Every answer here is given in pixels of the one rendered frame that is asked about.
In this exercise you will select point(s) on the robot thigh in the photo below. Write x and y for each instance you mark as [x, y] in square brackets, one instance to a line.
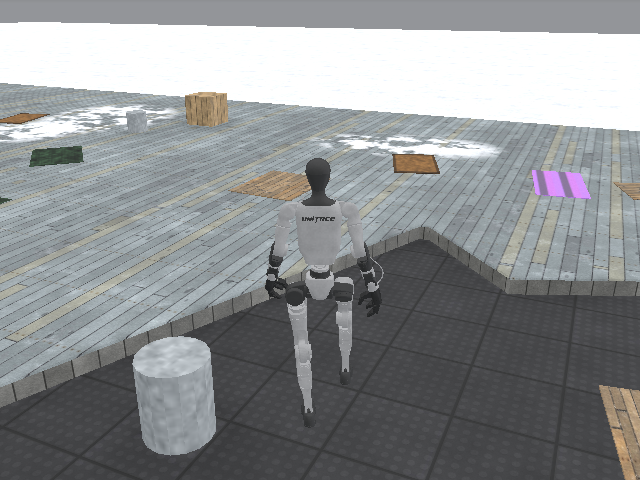
[297, 309]
[343, 291]

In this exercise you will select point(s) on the robot right hand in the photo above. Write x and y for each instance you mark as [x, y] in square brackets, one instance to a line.
[375, 302]

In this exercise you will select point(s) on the robot left upper arm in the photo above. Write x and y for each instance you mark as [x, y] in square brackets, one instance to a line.
[287, 212]

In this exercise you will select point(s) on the robot right forearm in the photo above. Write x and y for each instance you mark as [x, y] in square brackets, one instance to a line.
[367, 271]

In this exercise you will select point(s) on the robot left hand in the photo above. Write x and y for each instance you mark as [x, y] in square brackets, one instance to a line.
[280, 284]

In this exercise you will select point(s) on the robot right upper arm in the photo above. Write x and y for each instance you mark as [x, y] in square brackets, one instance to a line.
[349, 210]

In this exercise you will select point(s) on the robot left thigh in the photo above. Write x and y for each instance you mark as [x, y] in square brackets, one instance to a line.
[297, 309]

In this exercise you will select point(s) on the robot left forearm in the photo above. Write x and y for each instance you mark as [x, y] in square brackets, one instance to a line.
[273, 265]

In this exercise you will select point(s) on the robot right thigh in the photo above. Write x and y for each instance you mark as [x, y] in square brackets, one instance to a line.
[343, 291]

